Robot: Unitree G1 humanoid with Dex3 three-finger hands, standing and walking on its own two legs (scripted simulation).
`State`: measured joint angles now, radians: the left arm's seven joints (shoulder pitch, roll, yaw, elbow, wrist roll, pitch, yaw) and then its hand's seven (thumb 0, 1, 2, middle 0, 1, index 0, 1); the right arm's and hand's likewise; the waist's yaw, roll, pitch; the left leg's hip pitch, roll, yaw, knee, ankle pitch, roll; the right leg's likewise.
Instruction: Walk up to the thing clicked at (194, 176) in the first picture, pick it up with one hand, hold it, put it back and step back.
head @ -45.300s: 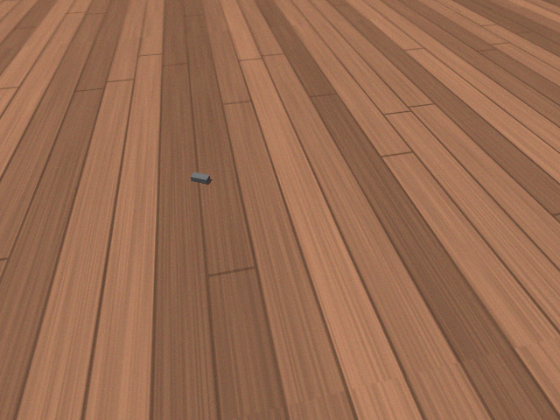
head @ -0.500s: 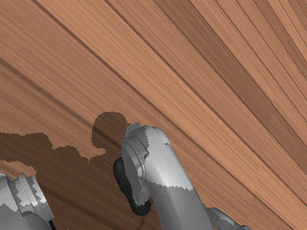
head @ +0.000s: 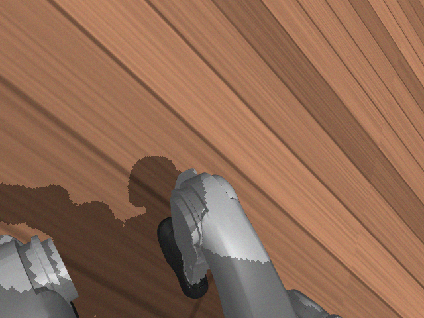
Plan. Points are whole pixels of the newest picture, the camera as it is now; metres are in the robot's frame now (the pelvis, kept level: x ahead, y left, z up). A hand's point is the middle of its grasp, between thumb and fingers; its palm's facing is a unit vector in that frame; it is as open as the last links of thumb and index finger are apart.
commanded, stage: close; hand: left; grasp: from above
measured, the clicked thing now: out of the picture +0.46 +0.32 -0.29
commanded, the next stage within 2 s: settle in 0.70 s
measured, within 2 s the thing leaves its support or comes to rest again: leaves its support in 1.08 s
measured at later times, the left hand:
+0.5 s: hand out of the picture +0.45 +0.31 -0.26, palm faces -0.42 -0.17 -0.89, open 7.2 cm
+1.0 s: hand out of the picture +0.45 +0.32 -0.25, palm faces -0.43 -0.16 -0.89, open 7.0 cm
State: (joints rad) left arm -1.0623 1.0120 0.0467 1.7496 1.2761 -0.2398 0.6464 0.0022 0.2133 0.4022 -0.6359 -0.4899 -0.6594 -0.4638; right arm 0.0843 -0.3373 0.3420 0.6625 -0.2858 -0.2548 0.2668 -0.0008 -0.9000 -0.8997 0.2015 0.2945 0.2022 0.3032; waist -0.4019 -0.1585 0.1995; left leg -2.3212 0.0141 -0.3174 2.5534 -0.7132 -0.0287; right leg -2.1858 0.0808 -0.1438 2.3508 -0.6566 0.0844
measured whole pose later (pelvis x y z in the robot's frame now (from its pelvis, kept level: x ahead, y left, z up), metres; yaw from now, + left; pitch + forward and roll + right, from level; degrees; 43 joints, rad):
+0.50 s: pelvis +0.00 +0.00 +0.00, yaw +0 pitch +26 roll -15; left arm -1.08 1.03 0.09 1.76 1.27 -0.21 0.65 0.00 0.46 0.11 -0.88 -0.24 -0.93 -0.21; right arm 0.09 -0.36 0.33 0.64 -0.28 -0.25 0.25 0.00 -0.90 -0.90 0.20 0.29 0.20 0.30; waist -0.42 -0.16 0.21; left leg -2.33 0.02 -0.31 2.54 -0.71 -0.03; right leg -2.19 0.08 -0.14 2.34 -0.65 0.09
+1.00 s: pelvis +0.00 +0.00 +0.00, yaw +0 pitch +27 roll -16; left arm -1.07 1.03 0.10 1.71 1.28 -0.21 0.60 0.00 0.46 0.00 -1.05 -0.06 -1.05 -0.02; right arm 0.11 -0.35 0.33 0.63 -0.28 -0.23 0.24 0.00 -0.91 -0.90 0.20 0.29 0.20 0.30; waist -0.41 -0.15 0.20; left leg -2.34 0.02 -0.30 2.54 -0.71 -0.02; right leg -2.20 0.08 -0.14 2.34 -0.65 0.08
